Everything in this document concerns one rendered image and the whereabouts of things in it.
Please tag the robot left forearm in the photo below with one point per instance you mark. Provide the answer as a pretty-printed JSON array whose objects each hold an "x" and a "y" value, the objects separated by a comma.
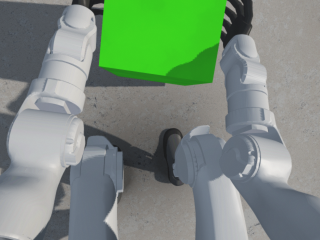
[{"x": 65, "y": 67}]

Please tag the right robot upper arm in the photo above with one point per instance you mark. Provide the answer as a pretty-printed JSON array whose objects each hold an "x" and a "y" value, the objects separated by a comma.
[{"x": 259, "y": 169}]

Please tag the robot right forearm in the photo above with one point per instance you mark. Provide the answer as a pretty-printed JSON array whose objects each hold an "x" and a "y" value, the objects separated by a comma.
[{"x": 246, "y": 91}]

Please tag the robot right foot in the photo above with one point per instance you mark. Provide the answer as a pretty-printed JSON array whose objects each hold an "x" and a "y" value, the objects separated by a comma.
[{"x": 171, "y": 140}]

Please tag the left robot thigh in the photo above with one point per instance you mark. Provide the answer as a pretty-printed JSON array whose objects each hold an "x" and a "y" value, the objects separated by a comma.
[{"x": 93, "y": 195}]

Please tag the carton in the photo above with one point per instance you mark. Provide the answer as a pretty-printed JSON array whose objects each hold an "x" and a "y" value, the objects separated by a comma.
[{"x": 167, "y": 41}]

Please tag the left robot upper arm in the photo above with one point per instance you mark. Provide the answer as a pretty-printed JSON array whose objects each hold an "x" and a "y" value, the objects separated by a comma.
[{"x": 42, "y": 144}]

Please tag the robot right hand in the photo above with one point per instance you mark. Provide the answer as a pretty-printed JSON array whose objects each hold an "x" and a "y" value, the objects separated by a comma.
[{"x": 241, "y": 20}]

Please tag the robot left hand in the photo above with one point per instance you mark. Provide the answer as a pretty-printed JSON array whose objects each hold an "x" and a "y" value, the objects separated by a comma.
[{"x": 88, "y": 4}]

